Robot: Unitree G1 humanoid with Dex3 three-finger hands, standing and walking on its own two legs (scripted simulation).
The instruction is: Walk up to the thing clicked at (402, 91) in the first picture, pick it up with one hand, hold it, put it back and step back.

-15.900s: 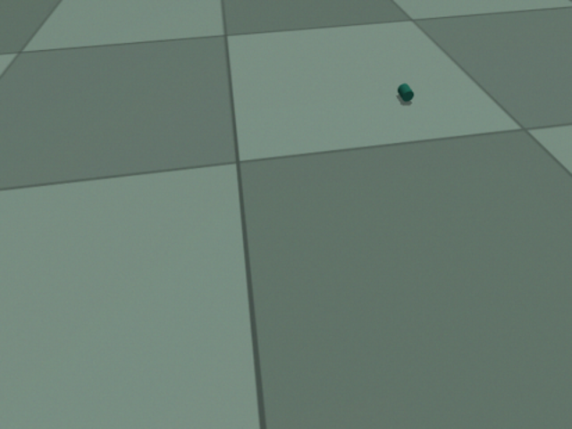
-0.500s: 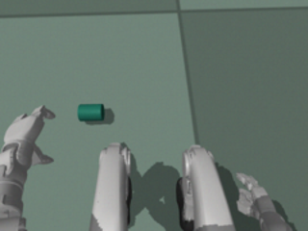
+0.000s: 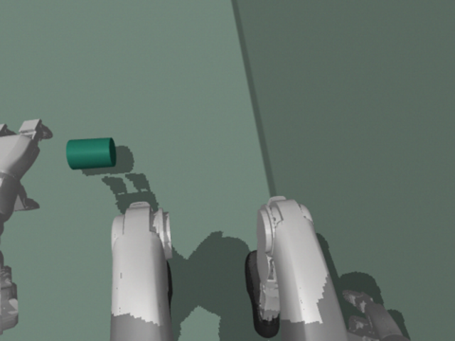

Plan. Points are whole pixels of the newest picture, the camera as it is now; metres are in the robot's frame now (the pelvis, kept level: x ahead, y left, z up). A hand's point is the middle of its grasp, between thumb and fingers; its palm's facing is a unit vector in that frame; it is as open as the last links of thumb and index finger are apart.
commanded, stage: rise first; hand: left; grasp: from above
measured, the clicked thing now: (92, 153) +0.48 +0.32 -0.32
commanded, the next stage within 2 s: none
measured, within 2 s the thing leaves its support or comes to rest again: neither
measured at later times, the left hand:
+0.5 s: hand (40, 169) +0.40 +0.36 -0.18, palm faces -0.45 -0.08 -0.89, open 13.5 cm
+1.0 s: hand (47, 166) +0.41 +0.36 -0.20, palm faces -0.45 -0.09 -0.89, open 13.8 cm
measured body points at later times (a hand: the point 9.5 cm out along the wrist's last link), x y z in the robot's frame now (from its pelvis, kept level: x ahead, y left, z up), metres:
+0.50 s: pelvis +0.01 +0.00 -0.03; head +0.24 +0.08 +0.35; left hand +0.42 +0.37 -0.13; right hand +0.12 -0.27 -0.15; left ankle +0.09 +0.13 -0.32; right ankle +0.10 -0.13 -0.32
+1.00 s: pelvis +0.01 +0.00 -0.04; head +0.24 +0.08 +0.34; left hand +0.43 +0.36 -0.15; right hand +0.11 -0.28 -0.15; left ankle +0.09 +0.13 -0.32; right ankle +0.10 -0.13 -0.32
